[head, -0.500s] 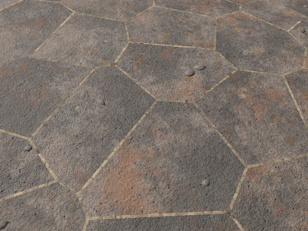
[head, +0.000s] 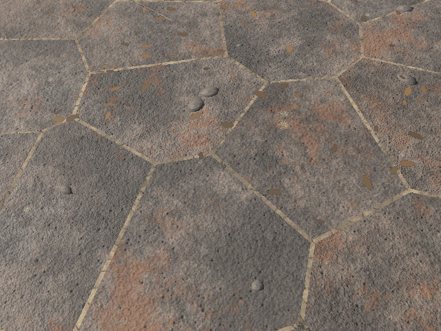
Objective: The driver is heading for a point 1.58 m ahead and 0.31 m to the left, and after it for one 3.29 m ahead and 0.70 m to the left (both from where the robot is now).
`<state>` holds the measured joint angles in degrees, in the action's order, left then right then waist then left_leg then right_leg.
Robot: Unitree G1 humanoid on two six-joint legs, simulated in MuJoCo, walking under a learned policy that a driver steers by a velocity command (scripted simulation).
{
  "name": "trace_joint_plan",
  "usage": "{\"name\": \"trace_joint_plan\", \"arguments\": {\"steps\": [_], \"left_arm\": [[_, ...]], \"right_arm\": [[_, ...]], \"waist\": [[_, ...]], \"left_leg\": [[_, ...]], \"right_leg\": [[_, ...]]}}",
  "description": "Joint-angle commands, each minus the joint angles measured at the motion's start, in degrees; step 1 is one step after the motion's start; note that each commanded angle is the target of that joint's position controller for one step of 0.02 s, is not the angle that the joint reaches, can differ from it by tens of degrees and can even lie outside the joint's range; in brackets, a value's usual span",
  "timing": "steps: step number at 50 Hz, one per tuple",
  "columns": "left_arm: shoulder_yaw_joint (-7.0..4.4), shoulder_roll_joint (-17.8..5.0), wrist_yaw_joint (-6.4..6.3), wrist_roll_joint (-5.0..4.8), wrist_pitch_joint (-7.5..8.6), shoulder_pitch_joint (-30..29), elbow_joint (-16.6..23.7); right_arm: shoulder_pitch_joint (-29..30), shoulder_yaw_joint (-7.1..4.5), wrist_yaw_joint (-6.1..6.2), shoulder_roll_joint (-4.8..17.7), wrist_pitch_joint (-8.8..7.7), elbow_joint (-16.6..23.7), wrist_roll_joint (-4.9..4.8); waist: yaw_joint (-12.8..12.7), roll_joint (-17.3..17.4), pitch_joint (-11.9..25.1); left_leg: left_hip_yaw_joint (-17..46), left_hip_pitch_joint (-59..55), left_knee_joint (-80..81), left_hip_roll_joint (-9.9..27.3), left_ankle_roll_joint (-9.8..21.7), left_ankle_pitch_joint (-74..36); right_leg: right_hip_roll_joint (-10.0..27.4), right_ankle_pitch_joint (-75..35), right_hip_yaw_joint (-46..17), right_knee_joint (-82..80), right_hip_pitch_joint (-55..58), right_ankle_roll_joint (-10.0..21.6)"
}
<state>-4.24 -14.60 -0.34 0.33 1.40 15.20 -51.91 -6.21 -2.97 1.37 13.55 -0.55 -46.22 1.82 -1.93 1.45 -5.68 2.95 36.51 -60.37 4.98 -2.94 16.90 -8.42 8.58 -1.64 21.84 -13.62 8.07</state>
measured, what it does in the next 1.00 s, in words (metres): steps on the spot, turning left: left foot, then right foot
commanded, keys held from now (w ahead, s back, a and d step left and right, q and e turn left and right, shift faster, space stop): e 0.04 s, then no key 0.06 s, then q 0.90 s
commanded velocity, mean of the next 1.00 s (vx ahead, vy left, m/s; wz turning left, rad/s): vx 0.03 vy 0.00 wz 0.24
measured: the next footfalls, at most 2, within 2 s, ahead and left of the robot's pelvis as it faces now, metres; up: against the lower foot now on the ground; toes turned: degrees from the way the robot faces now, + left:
left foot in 0.30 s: +0.14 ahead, +0.14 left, +0.00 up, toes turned -3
right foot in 0.70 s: +0.10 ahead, -0.07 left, +0.00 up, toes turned +15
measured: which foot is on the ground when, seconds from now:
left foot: up 0.00-0.28, down 0.30-0.72, up 0.74-1.00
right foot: down 0.00-0.32, up 0.34-0.68, down 0.70-1.00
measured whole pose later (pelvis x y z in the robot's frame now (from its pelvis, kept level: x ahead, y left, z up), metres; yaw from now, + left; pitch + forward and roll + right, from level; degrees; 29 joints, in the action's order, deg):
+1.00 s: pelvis +0.04 +0.01 +0.01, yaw +20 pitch +0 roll +1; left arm -1.4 -14.2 -2.4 1.5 -0.2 12.5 -43.9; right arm -11.3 -4.9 -2.4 18.0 5.2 -46.1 0.9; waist -0.2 2.4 -3.2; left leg 2.0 24.0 -56.2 -1.8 -3.0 24.2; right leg 0.7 13.4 5.4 22.7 -9.5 2.8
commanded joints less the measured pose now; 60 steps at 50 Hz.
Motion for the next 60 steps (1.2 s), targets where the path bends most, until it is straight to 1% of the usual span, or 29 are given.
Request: {"name": "trace_joint_plan", "arguments": {"steps": [1,6,11,13,14,15,16,17,18,20,23,26,30,32,34,35,36,37,38,39,40,43,46,48,52,56,58,59,60], "left_arm": [[-1.78,-8.6,-0.53,-0.08,-0.09,3.0,3.7],[-1.42,-8.0,-1.04,0.68,-0.88,5.3,4.3],[0.94,-4.4,-1.33,1.78,-0.62,3.4,3.7],[1.26,-5.5,-1.59,1.54,-0.69,1.8,3.3],[1.05,-6.8,-1.90,0.88,-0.85,0.8,3.2],[0.94,-7.5,-2.17,0.65,-0.76,1.6,3.4],[0.98,-6.7,-2.39,1.00,-0.71,4.2,4.4],[0.98,-5.4,-2.66,0.25,-1.79,5.8,3.1],[0.84,-6.9,-2.88,0.56,-2.47,2.8,3.5],[0.53,-6.6,-2.17,0.55,-3.00,-1.5,4.4],[0.71,-5.4,-1.46,0.63,-3.44,-2.5,5.1],[1.12,-4.3,-1.73,0.30,-3.41,-4.4,6.2],[1.43,-4.7,-2.10,-0.18,-3.04,-4.9,7.5],[1.42,-5.1,-2.23,-0.41,-2.59,-2.7,7.5],[1.36,-5.1,-2.57,-0.37,-1.98,2.2,6.5],[0.80,-7.3,-3.04,0.12,-1.65,3.3,6.3],[-0.12,-12.5,-3.51,1.04,-1.65,2.6,7.5],[-0.93,-16.5,-3.09,1.82,-1.91,-4.1,9.8],[-0.08,-12.5,-2.71,2.14,-1.78,-4.9,10.0],[0.99,-8.6,-2.49,1.53,-1.50,-7.7,10.6],[1.39,-7.3,-2.35,1.30,-1.34,-9.3,11.4],[1.35,-7.4,-2.56,1.08,-1.06,-6.1,11.5],[0.66,-8.7,-2.54,1.00,-1.12,-0.2,10.1],[0.22,-9.5,-2.35,1.10,-1.19,1.1,9.7],[-0.36,-10.6,-1.40,1.39,-1.22,-0.2,10.0],[-0.81,-11.6,-0.45,1.13,-1.53,-1.0,9.2],[-0.42,-10.6,-0.27,0.33,-2.03,-1.1,8.4],[1.00,-5.8,0.13,0.61,-2.26,1.0,9.3],[2.48,-1.4,-0.21,0.56,-3.03,0.7,10.3]], "right_arm": [[-4.8,-0.99,0.16,4.8,1.18,2.3,-0.22],[-1.5,-0.61,0.39,5.4,1.75,3.7,-0.71],[-2.9,0.50,0.30,3.6,1.45,2.1,-1.32],[-4.5,0.63,0.46,3.6,1.32,1.1,-1.63],[-6.0,0.57,0.51,4.0,0.97,0.7,-1.52],[-6.8,0.14,0.65,6.3,0.36,0.6,-1.12],[-8.0,-0.64,0.67,11.2,-0.21,1.1,-0.40],[-6.6,-0.76,0.15,11.9,0.16,1.2,-1.47],[-9.0,-0.20,-0.57,9.4,0.15,0.8,-1.35],[-8.5,-0.98,-0.83,10.7,0.56,0.4,-1.09],[-6.0,-1.89,-0.45,10.6,1.65,1.2,-1.49],[-7.9,-2.55,-0.66,10.6,2.06,1.0,-1.28],[-7.5,-3.54,-1.15,11.7,2.72,1.5,-0.77],[-5.5,-3.85,-1.64,12.0,3.17,2.2,-0.71],[-2.6,-4.02,-1.84,12.1,3.78,3.1,-1.22],[-2.7,-3.67,-1.72,10.6,3.72,3.6,-1.58],[-6.3,-2.79,-1.64,6.6,3.50,4.0,-1.73],[-5.2,-3.15,-0.95,7.8,3.29,4.3,-1.19],[-4.5,-3.97,-0.91,11.6,3.28,3.8,-0.11],[-6.7,-4.24,-1.35,11.2,3.44,2.4,-0.21],[-8.9,-4.12,-1.75,10.4,3.81,1.4,-0.25],[-8.5,-3.65,-2.95,9.7,4.54,1.3,-0.38],[-3.9,-2.93,-3.56,8.8,4.87,3.4,-0.68],[-2.6,-2.58,-3.89,8.4,5.10,4.4,-0.91],[-1.1,-1.81,-4.33,7.3,5.23,6.2,-1.51],[-3.2,-1.33,-3.61,6.7,4.58,6.5,-1.95],[-6.3,-0.98,-2.69,6.9,3.36,5.3,-0.65],[-7.9,-1.29,-2.03,10.6,2.34,5.5,0.59],[-5.6,-1.13,-1.52,13.4,1.68,6.3,-0.48]], "waist": [[1.4,-4.9,10.5],[-0.2,-5.8,9.1],[0.0,-5.9,8.4],[1.0,-6.1,7.0],[2.5,-5.2,6.1],[2.3,-2.7,6.8],[0.0,4.9,9.0],[-0.3,11.0,9.3],[2.0,10.0,9.1],[1.8,5.4,7.0],[0.7,5.3,6.6],[2.3,6.0,8.4],[3.2,7.7,9.8],[2.3,8.5,10.1],[-0.5,7.8,9.6],[-0.7,4.6,8.5],[1.5,-7.9,8.8],[1.7,-15.1,4.1],[2.8,-8.3,3.1],[5.0,-5.8,2.8],[6.1,-6.2,3.1],[4.0,-8.5,4.7],[0.5,-8.9,5.3],[-0.4,-9.6,5.8],[-0.5,-10.9,6.3],[0.7,-11.9,7.7],[3.4,-7.5,8.2],[2.7,5.0,11.1],[2.0,12.0,9.2]], "left_leg": [[-1.7,-1.8,1.6,-1.3,-0.7,-3.3],[-0.8,-0.4,7.5,-1.5,0.3,-3.0],[-2.2,-13.9,19.7,-3.0,3.2,0.3],[-3.2,-21.0,28.3,-4.5,4.5,-0.6],[-3.0,-25.1,36.2,-4.7,5.2,-6.4],[2.0,-29.5,40.2,-1.6,6.0,-16.3],[12.8,-33.7,38.8,7.4,8.5,-35.7],[19.7,-31.9,38.2,14.2,17.7,-49.5],[24.6,-31.3,41.0,15.9,20.8,-47.4],[21.3,-28.9,42.9,11.0,19.3,-33.7],[16.4,-27.2,43.6,4.8,15.8,-23.9],[17.4,-28.5,43.2,3.6,15.8,-19.6],[21.5,-26.4,43.5,3.4,15.1,-14.1],[23.1,-23.9,43.4,2.6,13.7,-12.5],[23.2,-18.8,42.0,0.2,10.3,-7.2],[21.5,-13.8,39.5,-2.9,7.1,0.9],[13.5,-7.7,27.0,-9.2,4.1,11.3],[3.2,-2.5,15.1,-15.1,3.0,14.8],[4.7,-6.4,5.7,-10.0,3.1,12.6],[4.3,-8.1,1.0,-10.1,3.4,9.4],[3.4,-8.0,-2.8,-9.9,3.0,7.0],[0.5,-4.5,-6.1,-8.7,1.1,5.4],[-0.4,-1.7,-0.2,-7.5,-0.4,6.5],[-1.3,-2.9,3.8,-6.8,-0.5,7.9],[-4.7,-11.1,13.0,-5.9,1.0,9.4],[-6.8,-19.9,25.0,-7.6,3.6,7.4],[-4.2,-31.0,43.2,-6.7,5.1,-7.9],[11.3,-40.9,47.8,6.3,6.8,-14.2],[19.8,-34.2,45.8,18.2,14.3,-32.3]], "right_leg": [[15.1,-41.8,-12.2,-1.1,7.0,4.4],[17.1,-36.3,-15.4,-1.1,11.6,4.1],[17.6,-37.6,-12.1,-0.4,9.1,3.9],[17.6,-34.0,-11.7,1.1,7.0,2.8],[16.9,-30.3,-11.3,3.1,5.6,1.3],[15.1,-22.5,-11.0,5.2,3.9,-1.0],[10.4,-7.0,-7.5,11.7,0.7,-2.9],[3.7,14.2,-1.5,15.1,-2.0,-4.8],[3.2,24.3,-1.0,21.3,-4.7,-5.5],[3.5,24.3,-2.0,31.9,-8.5,-7.0],[4.8,19.2,-1.4,33.1,-10.7,-9.2],[4.6,18.8,-0.5,28.5,-11.2,-10.3],[4.2,17.5,-0.7,20.8,-7.1,-9.6],[3.4,16.3,-0.6,14.9,-2.4,-8.6],[2.9,9.6,0.2,2.1,5.9,-7.1],[6.6,9.6,-3.4,-5.1,10.2,-5.9],[21.1,18.7,-18.3,-11.9,13.3,-2.9],[30.4,17.6,-28.4,-15.2,3.0,2.9],[29.6,9.7,-24.4,-12.8,-1.6,4.7],[25.4,3.3,-17.9,-10.9,-2.8,3.5],[22.2,-2.1,-12.3,-9.5,-1.4,2.1],[20.1,-15.0,-5.5,-6.0,5.9,2.4],[22.4,-20.3,-5.2,-4.0,14.2,4.0],[23.8,-21.8,-4.6,-3.2,16.1,4.6],[24.6,-22.9,-0.9,-1.5,12.3,4.1],[24.3,-25.1,-0.1,2.7,9.2,3.0],[21.9,-17.4,2.4,8.6,2.5,-1.7],[17.4,0.8,6.1,18.6,-7.2,-5.6],[10.5,25.4,6.4,21.0,-10.8,-7.8]]}}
